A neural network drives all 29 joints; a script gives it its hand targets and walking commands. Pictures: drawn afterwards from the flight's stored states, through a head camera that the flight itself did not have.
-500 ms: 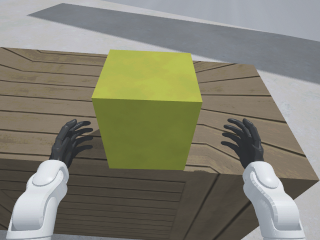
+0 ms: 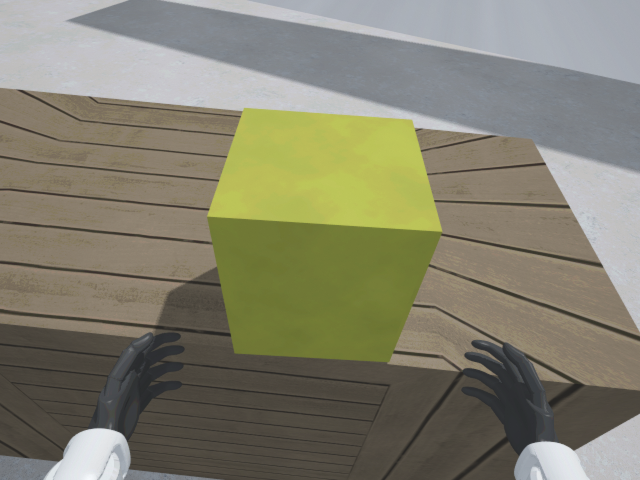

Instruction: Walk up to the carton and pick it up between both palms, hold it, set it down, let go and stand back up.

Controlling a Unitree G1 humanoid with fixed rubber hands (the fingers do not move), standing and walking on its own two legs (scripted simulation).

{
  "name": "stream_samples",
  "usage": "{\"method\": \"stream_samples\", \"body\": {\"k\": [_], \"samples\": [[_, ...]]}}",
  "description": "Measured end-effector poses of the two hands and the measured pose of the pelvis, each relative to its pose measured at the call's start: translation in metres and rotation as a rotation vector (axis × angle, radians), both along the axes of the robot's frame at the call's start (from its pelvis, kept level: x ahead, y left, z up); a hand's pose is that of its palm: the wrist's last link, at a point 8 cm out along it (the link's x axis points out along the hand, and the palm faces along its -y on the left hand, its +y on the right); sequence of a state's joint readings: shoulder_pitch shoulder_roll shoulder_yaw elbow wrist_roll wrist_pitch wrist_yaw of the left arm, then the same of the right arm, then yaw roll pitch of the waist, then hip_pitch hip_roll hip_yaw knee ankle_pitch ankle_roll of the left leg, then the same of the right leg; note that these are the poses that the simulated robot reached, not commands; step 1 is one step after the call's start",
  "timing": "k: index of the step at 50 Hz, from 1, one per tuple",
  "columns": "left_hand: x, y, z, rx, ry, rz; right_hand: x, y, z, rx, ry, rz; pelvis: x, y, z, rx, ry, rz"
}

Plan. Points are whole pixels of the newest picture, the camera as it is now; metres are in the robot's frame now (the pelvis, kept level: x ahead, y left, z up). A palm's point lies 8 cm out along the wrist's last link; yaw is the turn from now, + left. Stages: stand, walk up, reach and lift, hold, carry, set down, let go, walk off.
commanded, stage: set down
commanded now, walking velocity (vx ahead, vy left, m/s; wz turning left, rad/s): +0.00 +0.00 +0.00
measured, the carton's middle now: (319, 241) +0.40 +0.01 +0.11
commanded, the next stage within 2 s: let go in 0.92 s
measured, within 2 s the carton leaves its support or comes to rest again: neither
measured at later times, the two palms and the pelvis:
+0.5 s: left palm (126, 474) +0.16 +0.22 -0.04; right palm (499, 466) +0.17 -0.21 -0.03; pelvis -0.01 +0.00 +0.00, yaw +1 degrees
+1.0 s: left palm out of the picture +0.13 +0.22 -0.08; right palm out of the picture +0.15 -0.21 -0.09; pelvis -0.02 -0.01 -0.01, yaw +1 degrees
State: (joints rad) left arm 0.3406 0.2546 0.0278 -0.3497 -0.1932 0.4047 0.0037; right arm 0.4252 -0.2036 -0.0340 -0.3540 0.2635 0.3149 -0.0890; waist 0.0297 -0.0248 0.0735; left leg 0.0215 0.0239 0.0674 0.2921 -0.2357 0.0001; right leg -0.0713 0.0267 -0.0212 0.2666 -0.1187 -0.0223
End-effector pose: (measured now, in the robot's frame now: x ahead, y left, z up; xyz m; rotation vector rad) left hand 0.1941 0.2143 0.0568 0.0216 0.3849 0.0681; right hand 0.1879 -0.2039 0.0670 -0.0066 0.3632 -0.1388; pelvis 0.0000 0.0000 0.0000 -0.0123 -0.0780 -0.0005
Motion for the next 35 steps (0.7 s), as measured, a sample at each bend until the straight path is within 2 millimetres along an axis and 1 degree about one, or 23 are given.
{"method": "stream_samples", "body": {"k": [2, 4, 7, 9, 14, 18, 20, 21, 23, 26, 28, 31, 35], "samples": [[-0.006, 0.005, -0.01, 0.013, 0.04, 0.015, -0.005, 0.003, -0.01, 0.004, 0.047, 0.002, -0.001, 0.0, 0.0, 0.0, 0.001, -0.001], [-0.011, 0.008, -0.018, 0.018, 0.073, 0.023, -0.009, 0.004, -0.016, -0.002, 0.067, 0.001, -0.003, 0.001, 0.0, 0.0, 0.006, -0.002], [-0.017, 0.006, -0.028, 0.013, 0.111, 0.021, -0.011, 0.001, -0.021, -0.013, 0.066, -0.011, -0.004, 0.003, 0.0, -0.001, 0.015, -0.001], [-0.019, 0.004, -0.035, 0.029, 0.141, 0.007, -0.012, -0.001, -0.027, -0.021, 0.076, -0.012, -0.005, 0.004, 0.0, -0.001, 0.018, -0.003], [-0.021, 0.008, -0.042, 0.066, 0.154, 0.013, -0.013, -0.004, -0.047, -0.017, 0.11, 0.001, -0.007, 0.006, -0.001, 0.001, 0.021, -0.006], [-0.02, 0.012, -0.045, 0.069, 0.152, 0.044, -0.012, -0.002, -0.059, -0.028, 0.127, 0.025, -0.008, 0.005, -0.002, 0.003, 0.027, 0.0], [-0.02, 0.012, -0.053, 0.066, 0.181, 0.048, -0.01, -0.003, -0.066, -0.036, 0.141, 0.037, -0.009, 0.004, -0.002, 0.003, 0.027, 0.004], [-0.021, 0.012, -0.061, 0.075, 0.214, 0.043, -0.009, -0.004, -0.073, -0.048, 0.161, 0.044, -0.009, 0.004, -0.002, 0.003, 0.024, 0.006], [-0.027, 0.011, -0.08, 0.068, 0.293, 0.035, -0.011, -0.005, -0.086, -0.053, 0.212, 0.046, -0.009, 0.002, -0.003, 0.003, 0.024, 0.008], [-0.038, 0.009, -0.097, 0.06, 0.356, 0.025, -0.018, -0.006, -0.099, -0.061, 0.255, 0.041, -0.01, 0.0, -0.003, 0.004, 0.024, 0.013], [-0.043, 0.007, -0.102, 0.055, 0.35, 0.033, -0.021, -0.006, -0.1, -0.062, 0.244, 0.035, -0.01, -0.002, -0.004, 0.004, 0.029, 0.013], [-0.05, 0.006, -0.111, 0.067, 0.357, 0.038, -0.024, -0.005, -0.107, -0.077, 0.243, 0.052, -0.01, -0.004, -0.005, 0.003, 0.029, 0.018], [-0.051, 0.006, -0.117, 0.083, 0.348, 0.042, -0.026, -0.005, -0.119, -0.082, 0.262, 0.072, -0.011, -0.005, -0.006, 0.001, 0.018, 0.028]]}}
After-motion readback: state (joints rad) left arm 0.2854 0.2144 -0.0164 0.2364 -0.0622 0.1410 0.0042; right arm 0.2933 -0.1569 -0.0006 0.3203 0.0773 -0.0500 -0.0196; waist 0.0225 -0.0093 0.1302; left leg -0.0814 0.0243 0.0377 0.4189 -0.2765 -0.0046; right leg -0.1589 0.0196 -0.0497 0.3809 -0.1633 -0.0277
